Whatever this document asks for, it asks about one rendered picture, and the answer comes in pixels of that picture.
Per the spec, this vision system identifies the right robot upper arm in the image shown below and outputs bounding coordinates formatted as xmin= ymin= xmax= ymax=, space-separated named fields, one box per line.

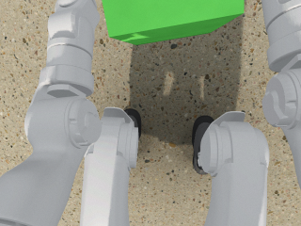
xmin=261 ymin=68 xmax=301 ymax=190

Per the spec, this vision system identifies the right robot forearm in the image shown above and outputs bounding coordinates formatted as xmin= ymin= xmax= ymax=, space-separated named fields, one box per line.
xmin=261 ymin=0 xmax=301 ymax=73

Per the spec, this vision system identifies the right robot shin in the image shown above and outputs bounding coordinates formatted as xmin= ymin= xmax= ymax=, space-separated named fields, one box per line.
xmin=198 ymin=111 xmax=270 ymax=173

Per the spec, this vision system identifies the left robot upper arm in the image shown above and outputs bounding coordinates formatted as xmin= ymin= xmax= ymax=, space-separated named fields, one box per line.
xmin=0 ymin=96 xmax=103 ymax=226

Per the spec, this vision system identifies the left robot forearm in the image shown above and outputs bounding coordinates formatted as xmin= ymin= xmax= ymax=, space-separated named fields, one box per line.
xmin=24 ymin=0 xmax=101 ymax=129

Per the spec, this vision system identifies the robot left foot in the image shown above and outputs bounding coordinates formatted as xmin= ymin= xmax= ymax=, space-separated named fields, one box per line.
xmin=124 ymin=108 xmax=142 ymax=139

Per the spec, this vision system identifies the carton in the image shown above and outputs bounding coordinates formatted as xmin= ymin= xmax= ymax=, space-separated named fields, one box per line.
xmin=102 ymin=0 xmax=245 ymax=45

